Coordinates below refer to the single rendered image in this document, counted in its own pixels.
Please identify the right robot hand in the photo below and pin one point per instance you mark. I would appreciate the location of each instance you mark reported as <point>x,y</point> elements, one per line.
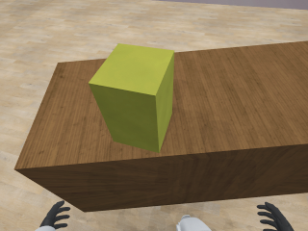
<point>280,222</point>

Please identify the robot right thigh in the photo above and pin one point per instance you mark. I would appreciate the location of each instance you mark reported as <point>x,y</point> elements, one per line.
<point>192,224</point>

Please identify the left robot hand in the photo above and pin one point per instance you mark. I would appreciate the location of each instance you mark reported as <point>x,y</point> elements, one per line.
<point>52,217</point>

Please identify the right robot shin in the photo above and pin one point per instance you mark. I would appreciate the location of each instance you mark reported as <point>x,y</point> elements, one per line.
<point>185,216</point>

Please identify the carton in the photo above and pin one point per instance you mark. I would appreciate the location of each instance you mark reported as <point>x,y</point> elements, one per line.
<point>133,89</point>

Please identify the pedestal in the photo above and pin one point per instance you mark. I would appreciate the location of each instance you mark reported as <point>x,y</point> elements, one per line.
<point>238,129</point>

